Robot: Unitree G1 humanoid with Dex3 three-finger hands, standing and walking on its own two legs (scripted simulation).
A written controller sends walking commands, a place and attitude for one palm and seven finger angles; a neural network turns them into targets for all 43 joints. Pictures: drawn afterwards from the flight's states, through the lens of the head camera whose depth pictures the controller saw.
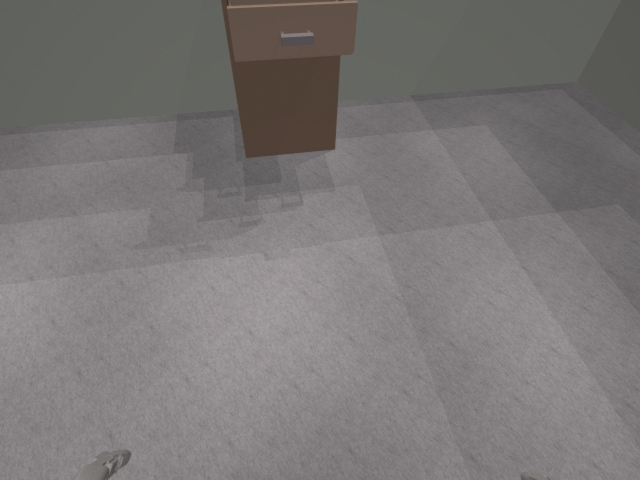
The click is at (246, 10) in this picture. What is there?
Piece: drawer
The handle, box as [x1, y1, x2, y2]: [280, 30, 313, 45]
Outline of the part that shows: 312,32 306,30 305,33 284,34 282,31 280,31 282,45 313,44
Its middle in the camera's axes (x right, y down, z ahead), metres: -0.08 -0.66 +1.26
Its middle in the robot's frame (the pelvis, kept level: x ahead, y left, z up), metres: +1.38 +0.15 -0.05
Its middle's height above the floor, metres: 0.72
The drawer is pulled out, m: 0.30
